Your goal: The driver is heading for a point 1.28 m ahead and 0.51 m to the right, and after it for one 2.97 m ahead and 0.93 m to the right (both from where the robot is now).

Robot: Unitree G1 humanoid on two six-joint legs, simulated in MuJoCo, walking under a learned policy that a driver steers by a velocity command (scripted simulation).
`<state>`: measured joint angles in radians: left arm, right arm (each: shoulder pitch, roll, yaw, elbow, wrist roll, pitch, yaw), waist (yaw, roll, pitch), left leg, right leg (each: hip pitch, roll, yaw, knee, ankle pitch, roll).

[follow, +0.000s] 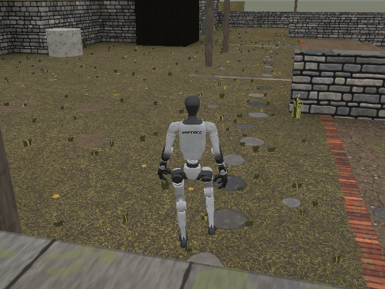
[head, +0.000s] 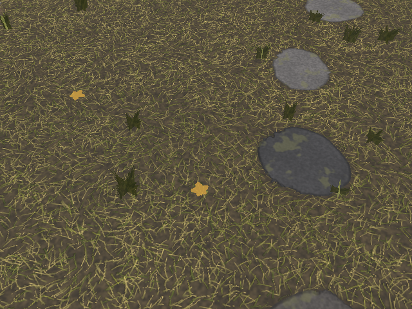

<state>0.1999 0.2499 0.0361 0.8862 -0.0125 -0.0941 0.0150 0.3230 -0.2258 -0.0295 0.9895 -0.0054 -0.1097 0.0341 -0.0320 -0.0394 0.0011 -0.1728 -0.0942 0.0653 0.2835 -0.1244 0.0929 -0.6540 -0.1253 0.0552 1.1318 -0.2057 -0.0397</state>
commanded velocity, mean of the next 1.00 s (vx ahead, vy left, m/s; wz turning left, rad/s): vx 0.50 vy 0.00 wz -0.42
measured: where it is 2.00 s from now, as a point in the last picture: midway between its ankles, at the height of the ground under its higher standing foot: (300, 223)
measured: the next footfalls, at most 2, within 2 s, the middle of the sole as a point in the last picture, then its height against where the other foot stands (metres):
right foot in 0.32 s outside the picture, level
left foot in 0.82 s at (221, 267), level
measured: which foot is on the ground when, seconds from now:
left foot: down 0.00-0.32, up 0.34-0.80, down 0.82-1.00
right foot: up 0.00-0.30, down 0.32-0.84, up 0.86-1.00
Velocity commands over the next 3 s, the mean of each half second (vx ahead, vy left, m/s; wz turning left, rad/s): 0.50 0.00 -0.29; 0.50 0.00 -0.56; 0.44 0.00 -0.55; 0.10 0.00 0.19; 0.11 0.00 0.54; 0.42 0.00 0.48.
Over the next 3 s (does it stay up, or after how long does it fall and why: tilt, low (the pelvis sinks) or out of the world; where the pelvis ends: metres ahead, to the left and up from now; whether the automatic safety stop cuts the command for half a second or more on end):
stays up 1.07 -0.34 -0.01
